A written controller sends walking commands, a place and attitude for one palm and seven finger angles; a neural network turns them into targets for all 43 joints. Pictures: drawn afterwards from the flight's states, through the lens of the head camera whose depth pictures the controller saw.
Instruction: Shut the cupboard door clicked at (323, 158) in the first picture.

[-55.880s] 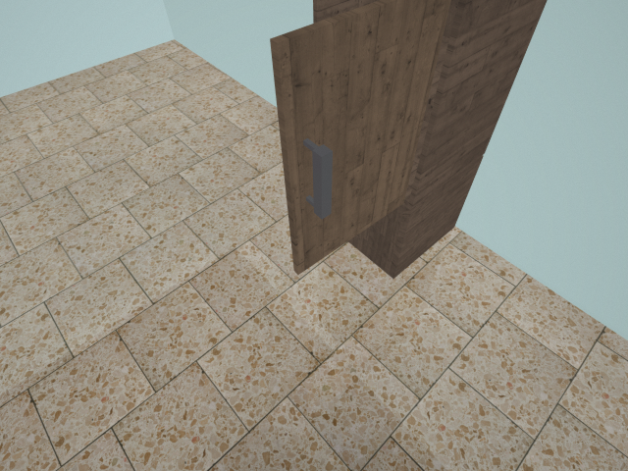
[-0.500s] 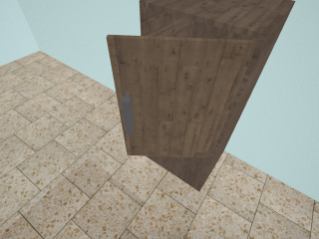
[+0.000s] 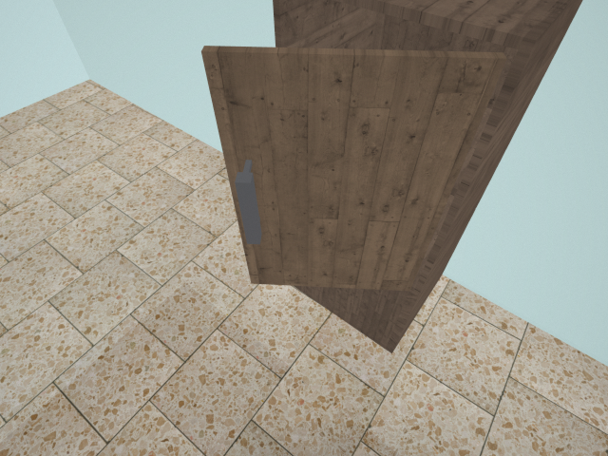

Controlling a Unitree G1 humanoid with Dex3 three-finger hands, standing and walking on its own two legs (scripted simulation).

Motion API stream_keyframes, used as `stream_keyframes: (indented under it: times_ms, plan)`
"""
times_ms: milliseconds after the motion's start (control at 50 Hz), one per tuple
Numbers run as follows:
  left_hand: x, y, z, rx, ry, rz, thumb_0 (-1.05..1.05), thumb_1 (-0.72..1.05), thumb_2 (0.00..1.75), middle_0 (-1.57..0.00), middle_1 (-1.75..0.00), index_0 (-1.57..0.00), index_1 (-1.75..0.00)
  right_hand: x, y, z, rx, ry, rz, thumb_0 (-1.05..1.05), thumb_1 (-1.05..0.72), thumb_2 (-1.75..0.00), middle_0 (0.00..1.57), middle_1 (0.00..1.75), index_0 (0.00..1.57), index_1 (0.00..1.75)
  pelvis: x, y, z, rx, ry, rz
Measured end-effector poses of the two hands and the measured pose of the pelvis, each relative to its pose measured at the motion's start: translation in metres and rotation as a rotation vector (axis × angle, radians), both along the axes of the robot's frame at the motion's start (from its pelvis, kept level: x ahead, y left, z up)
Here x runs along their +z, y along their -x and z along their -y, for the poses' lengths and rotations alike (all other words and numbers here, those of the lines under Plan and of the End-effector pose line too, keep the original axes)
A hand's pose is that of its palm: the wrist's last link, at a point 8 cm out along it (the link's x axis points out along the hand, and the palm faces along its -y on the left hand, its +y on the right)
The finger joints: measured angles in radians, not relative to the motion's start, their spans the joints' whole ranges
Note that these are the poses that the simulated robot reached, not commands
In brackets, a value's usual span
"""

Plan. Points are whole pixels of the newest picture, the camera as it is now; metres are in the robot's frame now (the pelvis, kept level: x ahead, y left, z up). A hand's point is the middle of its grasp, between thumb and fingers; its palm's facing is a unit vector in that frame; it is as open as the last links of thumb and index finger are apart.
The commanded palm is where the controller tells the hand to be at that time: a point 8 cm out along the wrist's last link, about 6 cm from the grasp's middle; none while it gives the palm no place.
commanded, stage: look again from close up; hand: left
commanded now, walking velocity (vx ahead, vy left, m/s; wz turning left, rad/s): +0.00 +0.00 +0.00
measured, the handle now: (251, 202) +0.54 +0.12 -0.01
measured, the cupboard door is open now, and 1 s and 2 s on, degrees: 35 35 35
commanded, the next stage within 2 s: shuffle to correct the standing spot in 0.36 s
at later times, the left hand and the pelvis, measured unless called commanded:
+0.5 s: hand out of the picture +0.06 +0.20 -0.18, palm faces -0.03 -0.98 -0.22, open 7.4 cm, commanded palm none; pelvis +0.02 +0.01 +0.00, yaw -2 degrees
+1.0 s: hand out of the picture +0.00 +0.14 -0.18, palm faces +0.00 -0.99 -0.12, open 7.4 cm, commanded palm none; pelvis +0.05 -0.02 +0.00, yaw -2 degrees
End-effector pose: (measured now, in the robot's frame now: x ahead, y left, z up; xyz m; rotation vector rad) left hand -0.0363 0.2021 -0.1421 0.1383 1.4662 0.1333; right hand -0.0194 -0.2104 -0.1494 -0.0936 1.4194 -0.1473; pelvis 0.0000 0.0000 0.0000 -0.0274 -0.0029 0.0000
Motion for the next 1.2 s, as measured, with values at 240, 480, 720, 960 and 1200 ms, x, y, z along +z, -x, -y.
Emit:
stream_keyframes:
  times_ms: [240, 480, 720, 960, 1200]
  plan:
    - [-0.001, -0.068, -0.026, -0.042, -0.039, 0.142, 0.0, 0.91, 0.9, -0.2, -0.3, -0.2, -0.3, 0.008, -0.057, 0.012, 0.027, 0.054, 0.123, 0.02, -0.93, -0.9, 0.2, 0.29, 0.2, 0.3, -0.001, -0.02, -0.006, -0.026, -0.027, 0.003]
    - [-0.002, -0.09, -0.043, -0.074, -0.039, 0.17, 0.0, 0.91, 0.9, -0.2, -0.3, -0.2, -0.3, 0.023, -0.09, 0.021, 0.051, 0.104, 0.183, 0.01, -0.91, -0.9, 0.2, 0.29, 0.2, 0.3, 0.001, -0.023, -0.01, -0.037, -0.023, 0.005]
    - [-0.005, -0.061, -0.038, -0.101, -0.028, 0.043, 0.0, 0.91, 0.9, -0.2, -0.3, -0.2, -0.3, 0.018, -0.069, 0.028, -0.005, 0.099, 0.147, 0.01, -0.9, -0.9, 0.2, 0.3, 0.2, 0.3, -0.001, -0.018, -0.002, -0.089, -0.034, -0.008]
    - [-0.009, -0.033, 0.005, -0.005, 0.034, -0.022, 0.0, 0.91, 0.9, -0.2, -0.3, -0.2, -0.3, 0.021, -0.062, 0.04, -0.01, 0.095, 0.034, 0.01, -0.9, -0.9, 0.2, 0.29, 0.2, 0.3, 0.002, -0.043, 0.018, -0.045, 0.0, -0.021]
    - [-0.019, -0.086, 0.008, -0.021, 0.085, -0.01, 0.0, 0.91, 0.9, -0.2, -0.3, -0.2, -0.3, 0.031, -0.1, 0.027, -0.014, 0.155, 0.106, 0.01, -0.95, -0.9, 0.2, 0.3, 0.2, 0.3, 0.004, -0.067, 0.006, -0.059, 0.011, -0.001]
